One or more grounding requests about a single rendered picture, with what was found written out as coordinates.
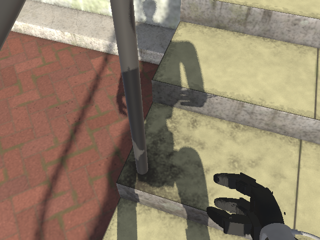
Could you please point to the stairs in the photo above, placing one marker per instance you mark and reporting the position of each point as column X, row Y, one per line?
column 236, row 91

